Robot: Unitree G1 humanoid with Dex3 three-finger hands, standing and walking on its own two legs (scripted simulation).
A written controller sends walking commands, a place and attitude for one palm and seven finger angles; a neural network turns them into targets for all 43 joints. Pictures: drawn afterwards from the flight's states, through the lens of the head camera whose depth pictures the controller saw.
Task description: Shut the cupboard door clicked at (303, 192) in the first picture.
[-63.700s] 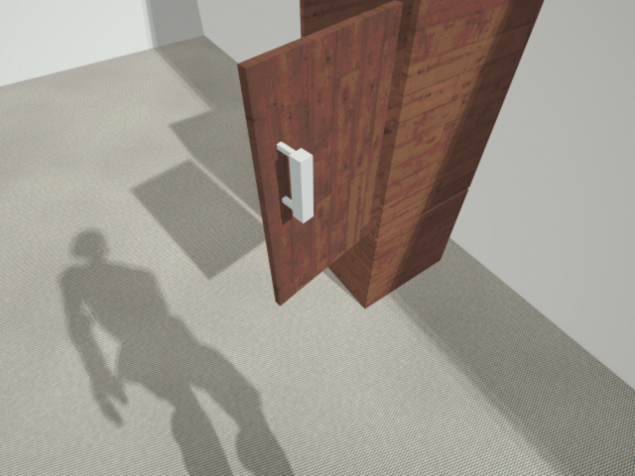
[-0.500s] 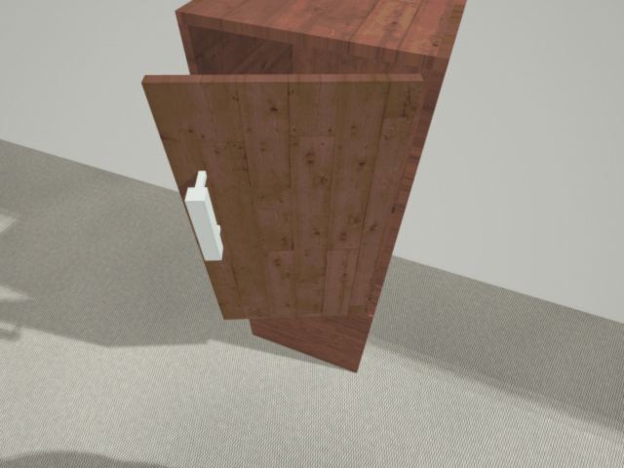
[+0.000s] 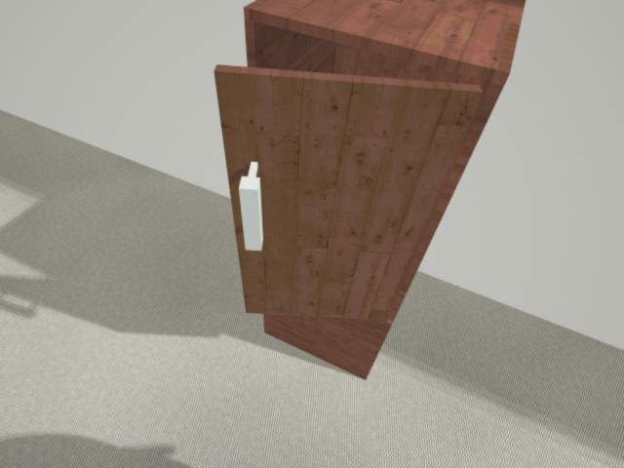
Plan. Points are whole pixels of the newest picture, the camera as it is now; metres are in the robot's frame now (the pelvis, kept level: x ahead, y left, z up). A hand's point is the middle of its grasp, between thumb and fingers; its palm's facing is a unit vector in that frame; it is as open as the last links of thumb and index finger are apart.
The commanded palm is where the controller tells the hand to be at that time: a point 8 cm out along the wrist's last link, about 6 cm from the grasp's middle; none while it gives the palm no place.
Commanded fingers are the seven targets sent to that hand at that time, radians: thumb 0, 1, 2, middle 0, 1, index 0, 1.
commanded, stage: raise the hand and make a fist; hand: left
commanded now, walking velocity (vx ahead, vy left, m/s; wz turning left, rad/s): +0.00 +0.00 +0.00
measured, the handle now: (253, 206) +0.48 +0.13 +0.05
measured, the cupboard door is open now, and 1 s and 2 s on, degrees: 23 23 23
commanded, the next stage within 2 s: bring the fist close to the handle in 1.86 s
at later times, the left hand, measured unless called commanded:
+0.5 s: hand (169, 453) +0.14 +0.18 -0.03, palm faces +0.13 -0.99 -0.06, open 5.5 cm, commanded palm +0.13 +0.22 -0.02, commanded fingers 0.00 0.90 0.90 -0.71 -0.86 -0.71 -0.86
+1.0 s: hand (188, 391) +0.20 +0.17 +0.01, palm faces +0.03 -1.00 -0.04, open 3.4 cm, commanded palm +0.18 +0.22 +0.02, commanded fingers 0.00 0.90 0.90 -1.17 -1.36 -1.17 -1.36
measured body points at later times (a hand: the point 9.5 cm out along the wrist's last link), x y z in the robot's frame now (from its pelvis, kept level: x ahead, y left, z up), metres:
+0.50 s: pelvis -0.02 -0.03 -0.10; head +0.03 -0.01 +0.35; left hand +0.13 +0.23 -0.02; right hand +0.21 -0.24 -0.15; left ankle +0.06 +0.09 -0.73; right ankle -0.02 -0.14 -0.73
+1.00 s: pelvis +0.01 -0.02 -0.07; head +0.05 -0.02 +0.38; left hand +0.19 +0.22 +0.01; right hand +0.19 -0.27 -0.14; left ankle +0.06 +0.09 -0.73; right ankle -0.02 -0.14 -0.73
